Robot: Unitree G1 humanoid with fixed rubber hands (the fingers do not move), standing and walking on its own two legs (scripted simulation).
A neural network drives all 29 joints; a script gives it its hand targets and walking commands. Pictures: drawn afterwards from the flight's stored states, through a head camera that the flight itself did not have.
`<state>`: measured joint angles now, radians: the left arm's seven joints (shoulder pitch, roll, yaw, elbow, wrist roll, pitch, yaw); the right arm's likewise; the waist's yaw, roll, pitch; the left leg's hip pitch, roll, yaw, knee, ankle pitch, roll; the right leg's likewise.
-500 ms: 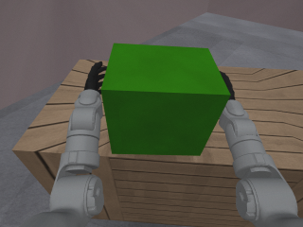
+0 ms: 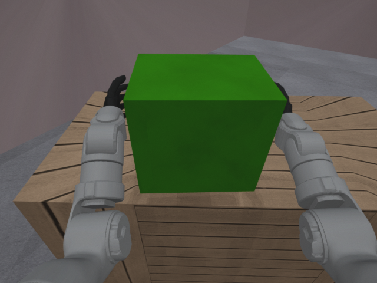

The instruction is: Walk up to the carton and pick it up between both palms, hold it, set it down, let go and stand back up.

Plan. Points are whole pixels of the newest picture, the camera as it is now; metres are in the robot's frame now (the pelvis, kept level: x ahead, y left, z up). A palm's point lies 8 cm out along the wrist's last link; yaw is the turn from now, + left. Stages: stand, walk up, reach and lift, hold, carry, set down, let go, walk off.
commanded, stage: reach and lift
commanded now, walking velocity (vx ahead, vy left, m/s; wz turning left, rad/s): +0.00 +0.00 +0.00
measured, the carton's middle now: (197, 123) +0.39 -0.02 +0.19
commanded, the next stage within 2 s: hold in 0.80 s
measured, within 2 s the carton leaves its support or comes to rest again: neither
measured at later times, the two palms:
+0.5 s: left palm (110, 102) +0.38 +0.16 +0.25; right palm (282, 102) +0.37 -0.19 +0.25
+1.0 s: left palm (102, 97) +0.37 +0.17 +0.27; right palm (278, 94) +0.38 -0.18 +0.26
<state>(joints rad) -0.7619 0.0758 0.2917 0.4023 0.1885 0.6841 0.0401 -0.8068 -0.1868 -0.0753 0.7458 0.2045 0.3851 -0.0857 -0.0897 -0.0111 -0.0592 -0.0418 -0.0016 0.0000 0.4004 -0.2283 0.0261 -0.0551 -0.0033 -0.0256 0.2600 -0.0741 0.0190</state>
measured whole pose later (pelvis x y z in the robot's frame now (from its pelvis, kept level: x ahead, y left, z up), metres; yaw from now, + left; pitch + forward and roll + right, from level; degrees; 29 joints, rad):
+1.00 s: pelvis +0.00 -0.02 +0.00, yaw +2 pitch -5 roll -2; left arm -0.84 0.15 0.31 0.41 0.15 0.79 0.01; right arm -0.94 -0.21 -0.02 0.72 0.28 0.56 -0.16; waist -0.08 0.00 -0.13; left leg -0.09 0.01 -0.05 0.41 -0.23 0.00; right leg -0.10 0.01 -0.05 0.28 -0.09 0.00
